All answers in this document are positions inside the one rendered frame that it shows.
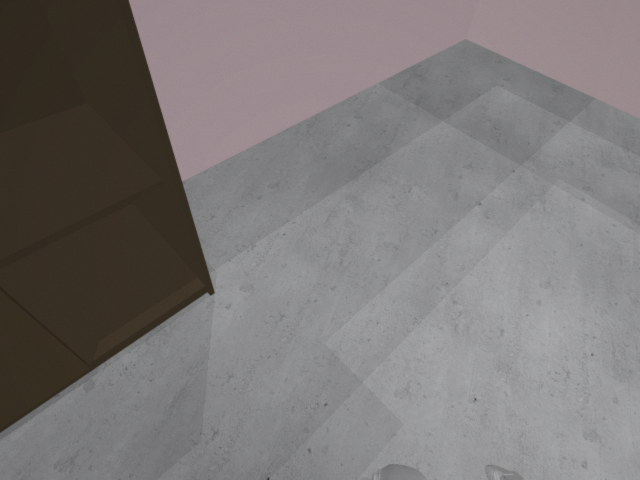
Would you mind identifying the wardrobe door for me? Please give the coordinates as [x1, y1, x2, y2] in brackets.
[0, 287, 90, 429]

